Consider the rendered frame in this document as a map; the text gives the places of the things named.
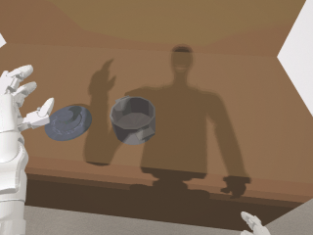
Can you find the lid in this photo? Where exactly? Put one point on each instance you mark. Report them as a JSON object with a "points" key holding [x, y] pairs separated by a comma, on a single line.
{"points": [[64, 132]]}

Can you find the robot left forearm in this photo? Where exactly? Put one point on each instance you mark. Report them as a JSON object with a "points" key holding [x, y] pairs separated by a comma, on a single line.
{"points": [[13, 181]]}

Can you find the pot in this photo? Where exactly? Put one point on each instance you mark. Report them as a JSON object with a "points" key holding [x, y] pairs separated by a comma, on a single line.
{"points": [[133, 120]]}

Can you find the table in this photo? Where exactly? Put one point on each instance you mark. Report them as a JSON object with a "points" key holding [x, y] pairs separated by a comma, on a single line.
{"points": [[232, 133]]}

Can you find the knob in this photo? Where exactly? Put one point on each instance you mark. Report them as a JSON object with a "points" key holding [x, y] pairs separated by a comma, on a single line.
{"points": [[66, 117]]}

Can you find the left robot hand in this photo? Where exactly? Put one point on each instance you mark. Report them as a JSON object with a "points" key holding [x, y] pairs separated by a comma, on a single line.
{"points": [[12, 98]]}

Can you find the right robot hand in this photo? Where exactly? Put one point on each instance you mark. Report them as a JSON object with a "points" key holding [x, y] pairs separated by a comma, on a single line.
{"points": [[255, 224]]}

